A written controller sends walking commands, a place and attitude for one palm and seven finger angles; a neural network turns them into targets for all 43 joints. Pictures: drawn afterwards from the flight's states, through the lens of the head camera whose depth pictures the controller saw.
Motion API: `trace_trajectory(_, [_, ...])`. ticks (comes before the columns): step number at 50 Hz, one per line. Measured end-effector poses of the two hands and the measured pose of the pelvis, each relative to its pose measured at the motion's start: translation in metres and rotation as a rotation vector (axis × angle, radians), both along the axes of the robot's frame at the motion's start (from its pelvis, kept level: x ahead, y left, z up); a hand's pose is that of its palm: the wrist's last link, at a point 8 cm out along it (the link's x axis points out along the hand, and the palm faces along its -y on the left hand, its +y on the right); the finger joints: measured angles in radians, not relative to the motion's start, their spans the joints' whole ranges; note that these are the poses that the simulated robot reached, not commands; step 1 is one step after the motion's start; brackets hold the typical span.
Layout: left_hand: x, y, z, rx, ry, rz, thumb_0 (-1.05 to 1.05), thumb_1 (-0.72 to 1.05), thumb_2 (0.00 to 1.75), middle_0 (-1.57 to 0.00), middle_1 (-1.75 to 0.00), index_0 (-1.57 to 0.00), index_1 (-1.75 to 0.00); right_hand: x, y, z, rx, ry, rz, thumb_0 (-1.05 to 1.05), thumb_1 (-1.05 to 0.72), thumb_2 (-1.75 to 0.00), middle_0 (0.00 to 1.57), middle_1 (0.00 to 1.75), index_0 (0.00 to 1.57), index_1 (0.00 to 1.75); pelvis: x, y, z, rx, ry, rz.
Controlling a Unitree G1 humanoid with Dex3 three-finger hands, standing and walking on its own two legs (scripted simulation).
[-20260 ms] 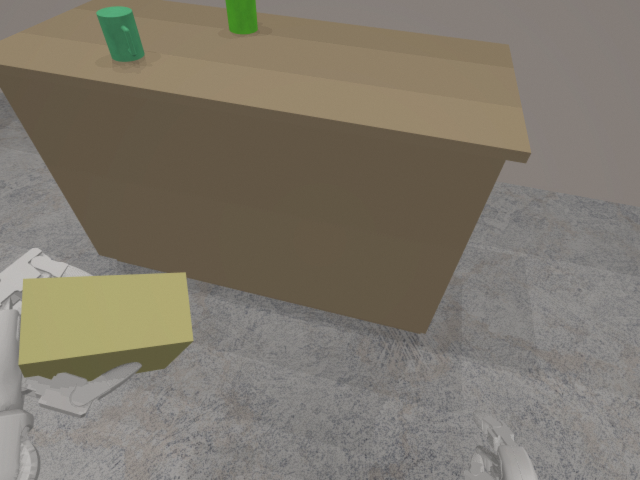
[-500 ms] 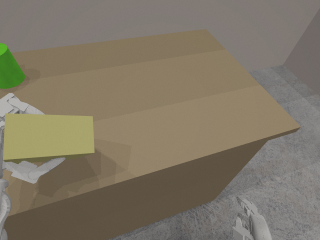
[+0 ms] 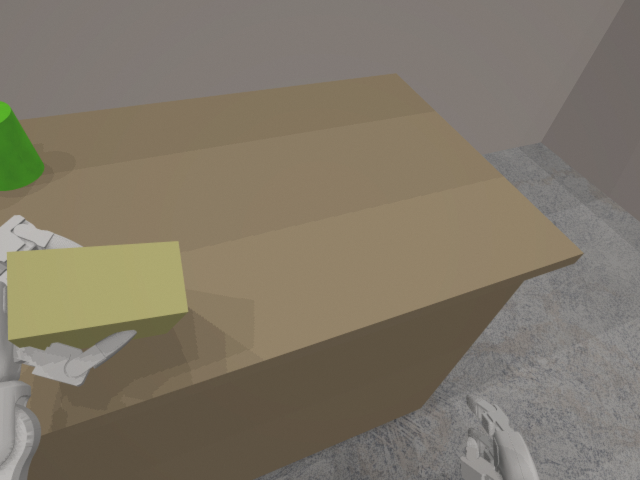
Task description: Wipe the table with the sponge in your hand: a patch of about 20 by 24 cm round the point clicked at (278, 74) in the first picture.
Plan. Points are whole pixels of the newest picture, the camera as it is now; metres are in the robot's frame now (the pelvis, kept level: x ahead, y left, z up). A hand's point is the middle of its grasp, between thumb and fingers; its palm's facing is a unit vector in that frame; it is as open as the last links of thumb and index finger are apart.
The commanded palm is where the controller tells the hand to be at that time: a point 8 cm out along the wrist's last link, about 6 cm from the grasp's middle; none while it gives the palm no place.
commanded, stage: come to a stop and stand still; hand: left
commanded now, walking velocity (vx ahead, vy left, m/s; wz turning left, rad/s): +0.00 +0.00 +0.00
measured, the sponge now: (127, 298) +0.24 +0.22 +0.15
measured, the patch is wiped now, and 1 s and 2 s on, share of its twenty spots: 0.00 0.05 0.05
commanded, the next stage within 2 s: look again from close up in 0.22 s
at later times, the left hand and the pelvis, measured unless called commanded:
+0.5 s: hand (70, 306) +0.22 +0.26 +0.17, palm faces +0.40 -0.86 -0.32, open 10.2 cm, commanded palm +0.16 +0.29 +0.17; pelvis +0.00 +0.01 +0.00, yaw +0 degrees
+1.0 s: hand (83, 304) +0.22 +0.24 +0.17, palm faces +0.43 -0.84 -0.34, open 10.2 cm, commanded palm +0.16 +0.27 +0.17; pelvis +0.00 -0.01 +0.00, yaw +0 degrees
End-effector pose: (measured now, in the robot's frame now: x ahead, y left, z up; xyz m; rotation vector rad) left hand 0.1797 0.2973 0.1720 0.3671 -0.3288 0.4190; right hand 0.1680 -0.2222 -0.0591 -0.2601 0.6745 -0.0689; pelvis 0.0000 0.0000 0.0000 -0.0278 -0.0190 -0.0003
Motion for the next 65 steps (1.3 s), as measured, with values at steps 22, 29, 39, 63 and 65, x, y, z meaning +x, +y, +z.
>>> trace_trajectory(22, [-0.004,-0.001,0.003,0.032,0.034,-0.038,-0.01,-0.51,1.01,-0.71,-1.35,-0.73,-1.35,-0.008,0.011,-0.005,0.017,0.031,-0.011,0.01,-0.90,-0.90,0.21,0.30,0.20,0.30,-0.004,0.006,0.002,0.000,0.001,0.000])
trace_trajectory(29, [-0.003,-0.001,0.003,0.036,0.043,-0.037,-0.01,-0.51,1.01,-0.71,-1.35,-0.73,-1.35,-0.007,0.009,-0.006,0.017,0.039,-0.016,0.01,-0.90,-0.90,0.21,0.30,0.20,0.30,-0.002,0.006,0.002,-0.001,0.004,0.003])
trace_trajectory(39, [-0.004,-0.003,0.006,0.046,0.050,-0.024,-0.01,-0.51,1.01,-0.71,-1.35,-0.73,-1.35,0.004,0.005,-0.004,0.014,0.020,-0.015,0.01,-0.90,-0.90,0.20,0.30,0.20,0.30,0.000,0.003,0.002,0.003,0.002,0.008])
trace_trajectory(63, [-0.006,-0.060,0.012,0.069,0.086,-0.033,-0.01,-0.51,1.02,-0.70,-1.35,-0.72,-1.35,-0.001,-0.049,-0.010,0.048,0.037,-0.035,0.01,-0.90,-0.90,0.21,0.30,0.20,0.30,-0.005,-0.052,0.000,0.015,0.014,-0.001])
trace_trajectory(65, [-0.006,-0.067,0.012,0.070,0.089,-0.033,-0.01,-0.50,1.02,-0.70,-1.35,-0.72,-1.35,-0.002,-0.059,-0.012,0.040,0.038,-0.045,0.01,-0.90,-0.90,0.21,0.30,0.20,0.30,-0.005,-0.058,0.000,0.015,0.016,-0.002])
